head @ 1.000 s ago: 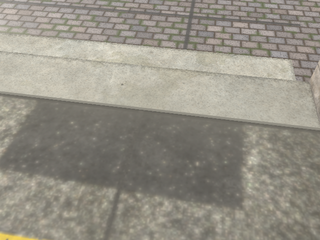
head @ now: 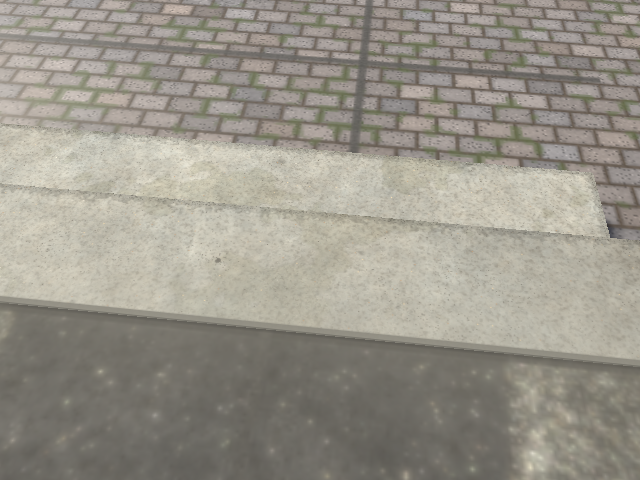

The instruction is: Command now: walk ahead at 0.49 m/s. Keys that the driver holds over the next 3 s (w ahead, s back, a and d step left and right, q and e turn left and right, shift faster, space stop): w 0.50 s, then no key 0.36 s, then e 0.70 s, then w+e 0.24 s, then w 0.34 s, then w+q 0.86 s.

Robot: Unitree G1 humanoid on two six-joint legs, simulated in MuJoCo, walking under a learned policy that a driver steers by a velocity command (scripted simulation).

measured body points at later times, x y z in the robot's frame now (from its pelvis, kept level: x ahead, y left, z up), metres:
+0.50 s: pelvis +0.29 -0.05 +0.00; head +0.30 -0.05 +0.45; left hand +0.23 +0.19 -0.14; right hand +0.40 -0.29 -0.14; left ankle +0.40 +0.11 -0.68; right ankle +0.25 -0.10 -0.74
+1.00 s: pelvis +0.44 +0.00 -0.01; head +0.47 +0.00 +0.44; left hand +0.48 +0.22 -0.17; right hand +0.47 -0.24 -0.16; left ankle +0.52 +0.06 -0.75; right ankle +0.45 -0.14 -0.71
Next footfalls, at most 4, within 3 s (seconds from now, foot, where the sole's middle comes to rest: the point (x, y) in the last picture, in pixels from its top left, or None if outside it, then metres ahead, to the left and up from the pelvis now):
0.20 right None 0.29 -0.10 -0.78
0.70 left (288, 449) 0.56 0.06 -0.78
1.18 right None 0.46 -0.11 -0.78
1.68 left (279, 479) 0.50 0.08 -0.78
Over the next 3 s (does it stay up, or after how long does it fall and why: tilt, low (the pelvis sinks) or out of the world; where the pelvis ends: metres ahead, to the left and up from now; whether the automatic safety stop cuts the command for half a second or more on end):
stays up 0.93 -0.30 0.00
